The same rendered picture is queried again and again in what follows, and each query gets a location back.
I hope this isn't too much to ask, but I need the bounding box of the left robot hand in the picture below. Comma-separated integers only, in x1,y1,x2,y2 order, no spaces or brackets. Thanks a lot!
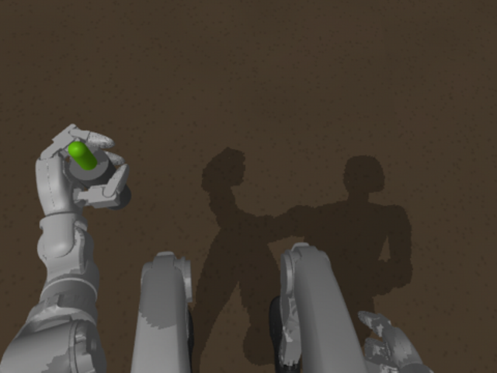
36,124,130,216

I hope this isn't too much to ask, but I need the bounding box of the right robot hand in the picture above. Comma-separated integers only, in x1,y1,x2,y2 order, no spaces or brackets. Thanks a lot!
358,311,423,373

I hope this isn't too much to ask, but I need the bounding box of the bottle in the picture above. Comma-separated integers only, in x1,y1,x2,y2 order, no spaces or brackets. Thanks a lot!
68,141,131,210

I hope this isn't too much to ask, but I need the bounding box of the left robot arm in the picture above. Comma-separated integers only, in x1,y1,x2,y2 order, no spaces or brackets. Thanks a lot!
0,211,107,373

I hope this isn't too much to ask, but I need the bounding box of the right robot foot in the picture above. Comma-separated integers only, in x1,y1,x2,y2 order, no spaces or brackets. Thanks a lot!
269,295,301,373

